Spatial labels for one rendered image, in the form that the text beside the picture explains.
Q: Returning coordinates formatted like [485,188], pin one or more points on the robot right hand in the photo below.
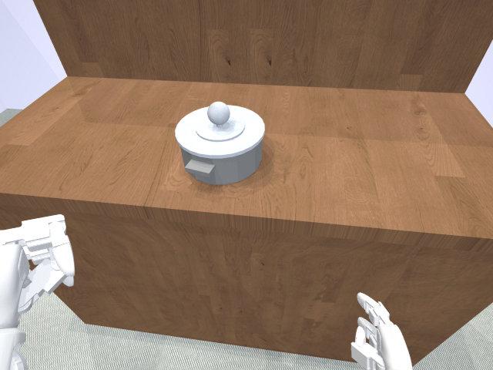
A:
[387,349]

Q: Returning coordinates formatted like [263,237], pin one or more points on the knob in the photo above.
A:
[218,113]

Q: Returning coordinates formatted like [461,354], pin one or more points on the lid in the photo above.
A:
[197,135]

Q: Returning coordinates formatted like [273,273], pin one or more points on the robot left hand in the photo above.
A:
[43,241]

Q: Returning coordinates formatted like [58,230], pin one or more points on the pot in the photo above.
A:
[223,171]

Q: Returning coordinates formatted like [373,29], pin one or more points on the left robot forearm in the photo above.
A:
[11,340]

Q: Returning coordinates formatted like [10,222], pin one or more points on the table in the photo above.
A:
[376,174]

